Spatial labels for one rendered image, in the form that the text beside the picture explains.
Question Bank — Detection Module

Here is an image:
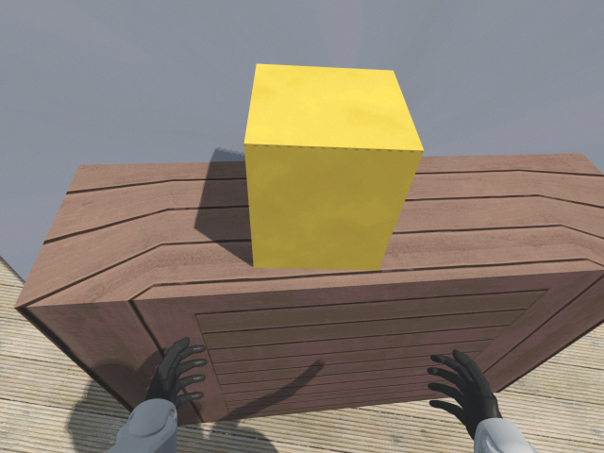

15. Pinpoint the carton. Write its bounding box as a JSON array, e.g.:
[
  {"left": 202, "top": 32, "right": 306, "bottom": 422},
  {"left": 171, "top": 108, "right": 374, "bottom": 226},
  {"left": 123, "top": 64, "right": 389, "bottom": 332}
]
[{"left": 244, "top": 64, "right": 424, "bottom": 270}]

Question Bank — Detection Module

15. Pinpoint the robot right hand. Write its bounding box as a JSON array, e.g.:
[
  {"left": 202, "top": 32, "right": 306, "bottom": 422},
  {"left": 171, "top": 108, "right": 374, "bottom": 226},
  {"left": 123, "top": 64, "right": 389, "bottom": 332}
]
[{"left": 428, "top": 349, "right": 503, "bottom": 441}]

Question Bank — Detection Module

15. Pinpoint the right robot forearm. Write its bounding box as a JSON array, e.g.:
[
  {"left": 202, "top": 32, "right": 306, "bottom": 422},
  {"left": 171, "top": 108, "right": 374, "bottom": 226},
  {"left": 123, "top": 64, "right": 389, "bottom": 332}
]
[{"left": 474, "top": 418, "right": 539, "bottom": 453}]

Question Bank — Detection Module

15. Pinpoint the left robot forearm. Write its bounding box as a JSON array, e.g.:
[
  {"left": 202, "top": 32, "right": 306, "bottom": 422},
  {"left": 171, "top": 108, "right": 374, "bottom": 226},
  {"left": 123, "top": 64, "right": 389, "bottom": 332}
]
[{"left": 107, "top": 398, "right": 177, "bottom": 453}]

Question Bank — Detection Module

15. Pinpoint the robot left hand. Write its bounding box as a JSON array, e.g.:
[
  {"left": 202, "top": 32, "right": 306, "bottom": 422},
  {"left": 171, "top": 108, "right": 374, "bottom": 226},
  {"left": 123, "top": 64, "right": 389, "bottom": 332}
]
[{"left": 144, "top": 337, "right": 208, "bottom": 409}]

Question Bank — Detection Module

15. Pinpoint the pedestal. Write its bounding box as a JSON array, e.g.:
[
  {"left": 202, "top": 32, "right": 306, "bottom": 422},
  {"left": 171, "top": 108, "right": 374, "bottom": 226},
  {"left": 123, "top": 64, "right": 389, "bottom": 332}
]
[{"left": 14, "top": 153, "right": 604, "bottom": 426}]

